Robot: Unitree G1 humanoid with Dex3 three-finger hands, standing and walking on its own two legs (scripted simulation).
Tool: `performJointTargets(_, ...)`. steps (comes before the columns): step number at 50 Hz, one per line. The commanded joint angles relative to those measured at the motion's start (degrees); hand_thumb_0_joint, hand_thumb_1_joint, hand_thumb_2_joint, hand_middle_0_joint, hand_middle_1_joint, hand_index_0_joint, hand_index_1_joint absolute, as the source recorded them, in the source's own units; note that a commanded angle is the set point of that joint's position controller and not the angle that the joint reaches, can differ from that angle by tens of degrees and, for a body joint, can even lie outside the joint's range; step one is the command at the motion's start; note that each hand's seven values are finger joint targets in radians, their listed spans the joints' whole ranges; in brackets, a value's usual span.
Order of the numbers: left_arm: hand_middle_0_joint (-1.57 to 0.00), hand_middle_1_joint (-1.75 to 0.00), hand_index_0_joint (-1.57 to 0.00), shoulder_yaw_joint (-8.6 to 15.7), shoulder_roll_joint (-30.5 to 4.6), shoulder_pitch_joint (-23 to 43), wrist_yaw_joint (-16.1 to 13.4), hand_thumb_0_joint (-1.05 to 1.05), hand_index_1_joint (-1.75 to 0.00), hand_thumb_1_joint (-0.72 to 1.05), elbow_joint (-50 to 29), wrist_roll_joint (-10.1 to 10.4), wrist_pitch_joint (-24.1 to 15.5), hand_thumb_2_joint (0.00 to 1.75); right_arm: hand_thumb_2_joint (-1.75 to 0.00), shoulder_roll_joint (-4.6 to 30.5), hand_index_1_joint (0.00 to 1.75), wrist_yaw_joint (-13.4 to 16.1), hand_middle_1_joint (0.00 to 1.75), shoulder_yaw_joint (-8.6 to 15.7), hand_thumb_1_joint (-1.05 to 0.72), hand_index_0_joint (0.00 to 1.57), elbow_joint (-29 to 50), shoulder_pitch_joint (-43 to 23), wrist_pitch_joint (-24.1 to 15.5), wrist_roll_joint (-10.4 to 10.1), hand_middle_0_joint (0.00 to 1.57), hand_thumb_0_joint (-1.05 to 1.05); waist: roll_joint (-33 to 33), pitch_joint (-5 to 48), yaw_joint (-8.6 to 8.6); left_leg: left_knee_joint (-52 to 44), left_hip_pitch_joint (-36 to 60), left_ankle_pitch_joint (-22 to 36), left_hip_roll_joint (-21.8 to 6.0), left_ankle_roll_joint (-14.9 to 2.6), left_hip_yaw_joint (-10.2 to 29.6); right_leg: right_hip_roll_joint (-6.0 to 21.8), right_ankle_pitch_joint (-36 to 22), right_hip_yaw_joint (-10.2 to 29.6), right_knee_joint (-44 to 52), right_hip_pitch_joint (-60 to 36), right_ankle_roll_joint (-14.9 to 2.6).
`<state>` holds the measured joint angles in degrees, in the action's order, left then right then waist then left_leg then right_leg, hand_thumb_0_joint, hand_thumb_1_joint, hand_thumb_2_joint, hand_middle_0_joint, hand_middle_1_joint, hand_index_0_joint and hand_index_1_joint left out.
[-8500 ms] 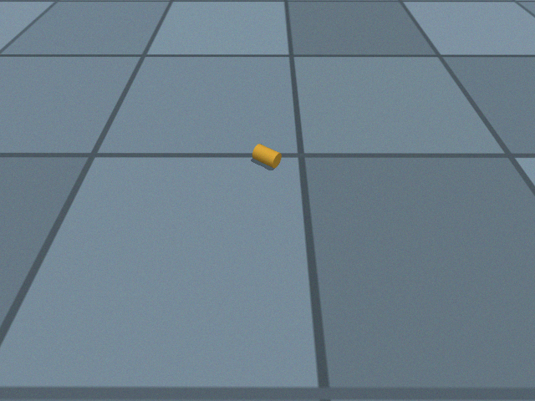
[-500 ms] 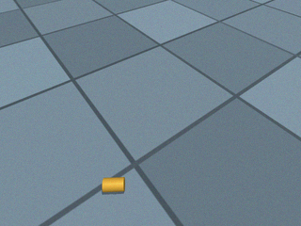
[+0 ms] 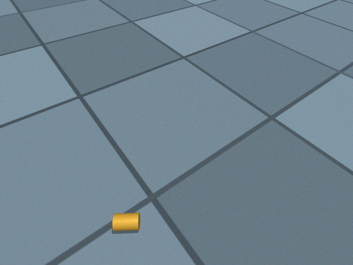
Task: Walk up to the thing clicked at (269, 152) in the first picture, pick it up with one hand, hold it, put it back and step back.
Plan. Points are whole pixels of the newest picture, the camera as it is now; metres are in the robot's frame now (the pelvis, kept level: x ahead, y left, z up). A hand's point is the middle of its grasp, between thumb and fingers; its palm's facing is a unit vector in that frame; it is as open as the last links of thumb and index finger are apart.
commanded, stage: walk up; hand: left
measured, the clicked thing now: (126, 221) +0.46 +0.27 -0.73
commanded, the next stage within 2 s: none
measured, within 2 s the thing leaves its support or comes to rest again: neither
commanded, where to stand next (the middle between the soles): +0.06 -0.01 m, yaw +1 degrees
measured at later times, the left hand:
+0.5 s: hand out of the picture +0.11 +0.25 -0.17, palm faces +0.05 -0.95 -0.32, open 7.3 cm
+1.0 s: hand out of the picture +0.12 +0.27 -0.17, palm faces +0.03 -0.91 -0.41, open 7.3 cm
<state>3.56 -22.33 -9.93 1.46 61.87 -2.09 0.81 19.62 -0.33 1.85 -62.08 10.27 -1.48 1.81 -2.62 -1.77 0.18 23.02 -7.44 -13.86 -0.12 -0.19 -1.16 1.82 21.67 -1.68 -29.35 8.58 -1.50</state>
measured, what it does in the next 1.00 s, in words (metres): steps on the spot: left foot, then right foot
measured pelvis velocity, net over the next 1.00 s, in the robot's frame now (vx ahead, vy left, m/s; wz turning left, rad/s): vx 0.05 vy -0.01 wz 0.04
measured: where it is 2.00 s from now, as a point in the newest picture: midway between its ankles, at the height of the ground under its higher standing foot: outside the picture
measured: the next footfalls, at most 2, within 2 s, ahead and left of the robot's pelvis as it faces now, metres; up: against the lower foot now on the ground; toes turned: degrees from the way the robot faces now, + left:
left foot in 0.36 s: +0.15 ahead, +0.10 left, +0.00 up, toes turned +3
right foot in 0.62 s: +0.10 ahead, -0.16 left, +0.00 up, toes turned +0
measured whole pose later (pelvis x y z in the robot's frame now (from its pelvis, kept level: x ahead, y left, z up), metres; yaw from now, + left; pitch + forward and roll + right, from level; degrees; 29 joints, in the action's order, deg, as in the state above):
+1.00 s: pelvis +0.05 -0.01 -0.01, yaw +2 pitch -2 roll +2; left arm 2.4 -23.5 -7.3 -1.4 53.3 -0.2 1.2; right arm 20.6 0.0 3.1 -56.2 5.9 1.1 1.0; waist -3.0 -11.1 1.7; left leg 31.1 -10.9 -18.0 2.6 0.5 1.8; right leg 5.3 22.4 3.2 -41.2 17.8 1.1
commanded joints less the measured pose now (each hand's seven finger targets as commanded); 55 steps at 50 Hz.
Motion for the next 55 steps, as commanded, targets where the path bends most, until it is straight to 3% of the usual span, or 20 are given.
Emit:
performJointTargets(1, -0.20, -0.30, -0.20, 2.37, -8.46, -3.07, -0.33, 0.00, -0.30, 0.90, -4.30, 0.13, -1.88, 0.90, -0.90, 14.93, 0.30, 1.01, 0.30, 3.24, -0.90, 0.20, 6.67, -4.83, -1.36, -0.06, 0.20, 0.00, 8.56, -1.99, 3.19, -2.46, -3.78, 7.08, -11.84, -7.72, 10.98, 1.79, -5.74, 2.81, 8.25, -0.13, -1.74)
performJointTargets(3, -0.20, -0.30, -0.20, 3.50, -13.01, -5.99, -0.92, 0.00, -0.30, 0.90, -4.02, 0.18, -2.67, 0.90, -0.90, 10.65, 0.30, 0.98, 0.30, 2.13, -0.90, 0.20, 9.14, -6.25, -1.28, -1.00, 0.20, 0.00, -0.86, 0.83, 3.81, 11.97, -12.09, 7.63, -1.55, -1.68, 0.49, 9.20, -21.86, 13.66, 13.67, -10.49, -4.31)
performJointTargets(5, -0.20, -0.30, -0.20, 4.24, -16.14, -5.38, -1.07, 0.00, -0.30, 0.90, -6.37, -0.48, -2.52, 0.90, -0.90, 10.63, 0.30, 1.62, 0.30, 2.31, -0.90, 0.20, 10.11, -5.27, -0.58, -0.62, 0.20, 0.00, -4.83, -2.27, 4.24, 22.48, -20.07, -19.64, 0.82, -0.67, 0.86, 17.80, -25.75, 21.21, 13.95, -10.91, -11.93)
performJointTargets(11, -0.20, -0.30, -0.20, 2.72, -11.76, -3.69, -1.97, 0.00, -0.30, 0.90, -10.04, 0.69, -2.47, 0.90, -0.90, 11.16, 0.30, 1.21, 0.30, 2.57, -0.90, 0.20, 10.34, -1.08, -0.27, -1.06, 0.20, 0.00, -5.32, -0.79, 1.78, 21.49, -18.98, -9.96, -1.22, -1.18, 2.64, 11.87, -46.39, 9.14, 9.09, -13.29, -8.70)
performJointTargets(17, -0.20, -0.30, -0.20, 1.48, -10.31, 1.17, -2.02, 0.00, -0.30, 0.90, -12.52, 2.34, -1.44, 0.90, -0.90, 12.27, 0.30, 1.69, 0.30, 3.86, -0.90, 0.20, 7.86, 5.85, -0.97, -0.53, 0.20, 0.00, 0.33, 6.19, -3.71, -2.37, 5.64, 17.67, -1.47, -3.16, 0.72, 6.32, -37.11, 0.57, -7.62, -0.86, -3.09)
performJointTargets(18, -0.20, -0.30, -0.20, 0.79, -7.81, 0.01, -1.90, 0.00, -0.30, 0.90, -13.50, 3.13, -1.34, 0.90, -0.90, 16.59, 0.30, 2.21, 0.30, 5.10, -0.90, 0.20, 8.17, 7.49, -1.25, -0.18, 0.20, 0.00, 10.14, 10.47, -4.35, -2.98, 14.46, 32.84, -12.03, -6.55, 14.06, 0.75, -24.12, -1.40, -17.72, 6.86, 0.39)
performJointTargets(19, -0.20, -0.30, -0.20, 0.60, -6.11, -4.97, -2.12, 0.00, -0.30, 0.90, -11.81, 3.75, -0.40, 0.90, -0.90, 17.50, 0.30, 2.65, 0.30, 4.60, -0.90, 0.20, 9.79, 4.47, -1.52, -0.49, 0.20, 0.00, 12.96, 12.31, -1.35, -3.02, 16.01, 36.71, -19.36, -11.86, 25.37, -6.15, 9.58, 2.47, -21.33, 10.63, 1.32)
performJointTargets(20, -0.20, -0.30, -0.20, 1.47, -9.91, -6.45, -2.57, 0.00, -0.30, 0.90, -10.14, 2.90, 0.95, 0.90, -0.90, 18.00, 0.30, 2.85, 0.30, 4.69, -0.90, 0.20, 10.44, 1.74, -1.38, -1.12, 0.20, 0.00, 10.02, 10.36, -1.05, -2.73, 6.76, 22.38, -21.37, -16.07, 25.28, -1.79, 15.82, 7.31, -23.88, 6.05, 0.59)
performJointTargets(27, -0.20, -0.30, -0.20, 1.45, -9.03, -4.48, -2.02, 0.00, -0.30, 0.90, -6.63, 3.06, 0.26, 0.90, -0.90, 14.54, 0.30, 2.03, 0.30, 2.82, -0.90, 0.20, 10.71, -6.77, -0.51, -0.31, 0.20, 0.00, 12.40, 0.95, 1.10, -1.24, -3.36, 22.46, -13.46, -10.50, 11.01, -0.70, 6.93, 3.89, -9.72, 4.11, 1.43)
performJointTargets(31, -0.20, -0.30, -0.20, 1.69, -9.90, -5.93, -2.87, 0.00, -0.30, 0.90, -5.32, 2.00, -1.11, 0.90, -0.90, 14.48, 0.30, 1.20, 0.30, 3.53, -0.90, 0.20, 11.24, -7.85, 1.55, -1.91, 0.20, 0.00, 9.66, 4.05, 2.20, 7.68, -4.38, 21.95, -9.75, -5.71, 6.43, -0.57, -14.06, 2.00, 4.76, -0.96, 0.98)
performJointTargets(33, -0.20, -0.30, -0.20, 2.79, -15.73, -2.14, -3.19, 0.00, -0.30, 0.90, -7.75, 1.29, -1.71, 0.90, -0.90, 12.15, 0.30, 0.85, 0.30, 3.31, -0.90, 0.20, 12.51, -8.22, 2.43, -2.78, 0.20, 0.00, -0.99, 2.19, 1.20, 16.20, -10.17, 8.27, -1.30, -0.89, 1.45, 11.16, -23.21, 16.01, 7.95, 2.31, -4.67)
performJointTargets(34, -0.20, -0.30, -0.20, 3.26, -19.91, 0.66, -3.13, 0.00, -0.30, 0.90, -8.58, 1.25, -1.61, 0.90, -0.90, 11.99, 0.30, 0.91, 0.30, 3.82, -0.90, 0.20, 12.56, -8.52, 3.44, -2.35, 0.20, 0.00, -8.68, -0.15, 1.55, 25.78, -10.22, -13.80, 2.47, -0.12, 1.00, 19.79, -23.02, 24.41, 10.96, 9.41, -12.30)
performJointTargets(36, -0.20, -0.30, -0.20, 3.43, -18.34, 1.10, -3.24, 0.00, -0.30, 0.90, -10.58, 0.23, -2.14, 0.90, -0.90, 13.10, 0.30, 0.41, 0.30, 4.38, -0.90, 0.20, 13.45, -8.23, 4.17, -1.48, 0.20, 0.00, -7.64, -3.41, 1.11, 35.88, -13.94, -20.50, 0.66, -0.25, 6.88, 21.70, -30.90, 26.00, 9.46, 9.33, -16.01)
performJointTargets(39, -0.20, -0.30, -0.20, 2.58, -13.79, 1.60, -3.80, 0.00, -0.30, 0.90, -10.99, 0.39, -2.71, 0.90, -0.90, 10.96, 0.30, 0.03, 0.30, 4.06, -0.90, 0.20, 13.00, -6.70, 3.41, -2.10, 0.20, 0.00, -6.44, 0.74, 1.03, 35.98, -18.01, -18.01, 1.81, -0.25, 8.61, 13.71, -41.13, 13.35, 3.25, -0.81, -11.58)
performJointTargets(44, -0.20, -0.30, -0.20, 1.93, -13.19, 0.69, -3.63, 0.00, -0.30, 0.90, -12.32, 0.46, -2.11, 0.90, -0.90, 10.21, 0.30, 0.32, 0.30, 3.01, -0.90, 0.20, 12.18, -5.26, 1.97, -1.84, 0.20, 0.00, -9.44, 9.04, 2.10, 8.42, -13.17, -11.83, 0.66, 1.02, 3.22, 10.56, -42.20, 10.27, -4.41, -12.89, -8.50)
performJointTargets(46, -0.20, -0.30, -0.20, 1.51, -13.44, 3.24, -3.15, 0.00, -0.30, 0.90, -13.44, 1.94, -1.08, 0.90, -0.90, 10.50, 0.30, 0.99, 0.30, 3.51, -0.90, 0.20, 9.72, -0.76, 0.98, -0.81, 0.20, 0.00, -7.32, 9.70, -1.05, -9.58, -1.68, 6.97, 0.43, 0.02, 1.58, 8.62, -40.20, 6.79, -11.56, -7.27, -4.90)
performJointTargets(48, -0.20, -0.30, -0.20, -0.02, -8.09, 1.77, -2.75, 0.00, -0.30, 0.90, -14.62, 2.98, -0.95, 0.90, -0.90, 16.64, 0.30, 1.38, 0.30, 5.15, -0.90, 0.20, 10.28, -1.40, 0.08, 0.13, 0.20, 0.00, 5.81, 11.67, 0.07, -0.66, 16.03, 34.45, -12.76, -4.66, 19.10, 1.07, -12.61, 3.90, -17.00, 13.86, 0.85)
performJointTargets(49, -0.20, -0.30, -0.20, 0.21, -9.34, 2.69, -3.15, 0.00, -0.30, 0.90, -13.34, 2.82, -0.36, 0.90, -0.90, 18.59, 0.30, 1.35, 0.30, 4.74, -0.90, 0.20, 10.82, -3.76, 0.00, -0.67, 0.20, 0.00, 9.50, 10.29, -0.32, 0.83, 9.51, 30.03, -18.53, -12.14, 22.93, -0.47, 11.21, 4.29, -15.46, 12.18, 1.02)
performJointTargets(50, -0.20, -0.30, -0.20, 0.76, -11.42, 4.29, -3.30, 0.00, -0.30, 0.90, -11.71, 2.56, -0.33, 0.90, -0.90, 19.22, 0.30, 1.32, 0.30, 4.65, -0.90, 0.20, 10.71, -5.62, 0.00, -1.22, 0.20, 0.00, 11.54, 7.06, -0.92, 0.19, -0.94, 26.82, -19.90, -14.99, 23.90, 1.56, 13.43, 5.84, -17.13, 5.85, 1.17)
performJointTargets(55, -0.20, -0.30, -0.20, 1.13, -11.73, 0.51, -2.74, 0.00, -0.30, 0.90, -7.94, 2.42, -1.95, 0.90, -0.90, 13.70, 0.30, 1.10, 0.30, 2.37, -0.90, 0.20, 10.06, -8.27, 0.57, -2.40, 0.20, 0.00, 9.69, 5.05, 2.02, 9.22, -2.53, 28.40, -5.26, -2.69, 6.31, 2.36, -25.25, 3.46, 1.89, -3.44, -0.38)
